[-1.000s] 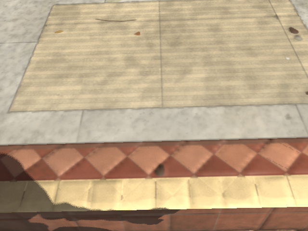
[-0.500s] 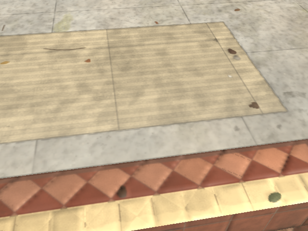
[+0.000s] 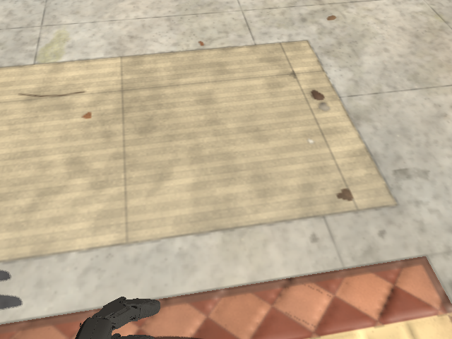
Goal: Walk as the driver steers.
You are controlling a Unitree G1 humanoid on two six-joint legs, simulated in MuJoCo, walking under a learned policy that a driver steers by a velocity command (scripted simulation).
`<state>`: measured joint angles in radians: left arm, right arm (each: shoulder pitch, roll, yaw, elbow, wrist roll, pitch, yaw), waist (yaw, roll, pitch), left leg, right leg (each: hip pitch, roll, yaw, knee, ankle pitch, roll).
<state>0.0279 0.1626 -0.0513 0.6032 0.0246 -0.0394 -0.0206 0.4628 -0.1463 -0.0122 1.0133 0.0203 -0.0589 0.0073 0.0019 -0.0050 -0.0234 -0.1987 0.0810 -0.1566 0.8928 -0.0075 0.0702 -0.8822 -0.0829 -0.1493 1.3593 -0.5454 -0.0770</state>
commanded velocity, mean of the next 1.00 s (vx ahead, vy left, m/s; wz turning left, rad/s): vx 0.45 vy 0.00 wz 0.39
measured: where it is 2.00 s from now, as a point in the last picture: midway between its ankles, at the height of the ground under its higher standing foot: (176, 184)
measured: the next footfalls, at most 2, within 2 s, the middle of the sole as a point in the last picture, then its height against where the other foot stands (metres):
left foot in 0.50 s outside the picture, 0.19 m higher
right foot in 1.06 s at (228, 205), level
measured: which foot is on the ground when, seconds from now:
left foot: up 0.00-0.48, down 0.50-1.00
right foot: down 0.00-0.54, up 0.56-1.00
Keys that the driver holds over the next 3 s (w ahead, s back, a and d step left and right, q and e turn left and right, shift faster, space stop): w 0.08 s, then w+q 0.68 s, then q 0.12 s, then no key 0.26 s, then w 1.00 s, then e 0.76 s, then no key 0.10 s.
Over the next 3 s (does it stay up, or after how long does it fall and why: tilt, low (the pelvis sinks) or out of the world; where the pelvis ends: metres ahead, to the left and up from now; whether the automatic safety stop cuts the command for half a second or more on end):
stays up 1.01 0.27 0.32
